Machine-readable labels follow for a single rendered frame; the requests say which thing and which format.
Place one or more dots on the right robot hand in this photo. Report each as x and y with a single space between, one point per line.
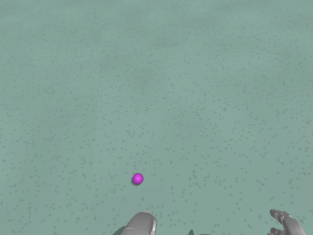
291 225

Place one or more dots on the ball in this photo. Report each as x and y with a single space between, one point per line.
138 178

